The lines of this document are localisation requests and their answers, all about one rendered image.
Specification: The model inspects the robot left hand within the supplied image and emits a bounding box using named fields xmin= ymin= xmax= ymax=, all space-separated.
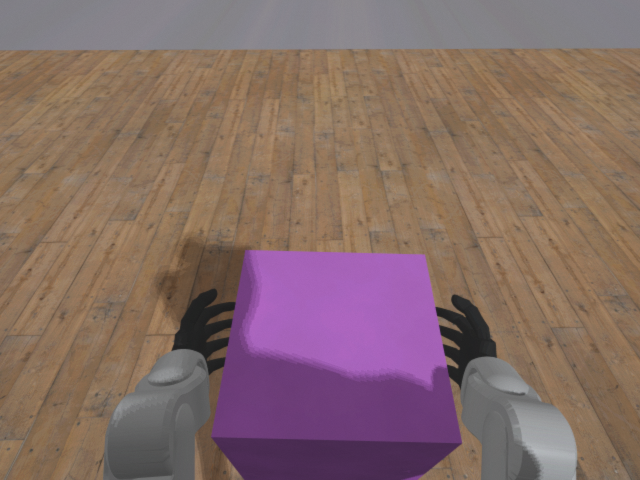
xmin=171 ymin=289 xmax=236 ymax=375

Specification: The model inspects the left robot forearm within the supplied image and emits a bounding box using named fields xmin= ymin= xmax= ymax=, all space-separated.
xmin=103 ymin=349 xmax=211 ymax=480

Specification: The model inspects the right robot forearm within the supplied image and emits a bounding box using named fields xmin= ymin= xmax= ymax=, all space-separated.
xmin=460 ymin=357 xmax=577 ymax=480

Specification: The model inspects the carton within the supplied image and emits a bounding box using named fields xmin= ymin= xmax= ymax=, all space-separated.
xmin=211 ymin=250 xmax=462 ymax=480

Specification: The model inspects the robot right hand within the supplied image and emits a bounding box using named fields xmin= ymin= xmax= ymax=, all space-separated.
xmin=435 ymin=295 xmax=497 ymax=390

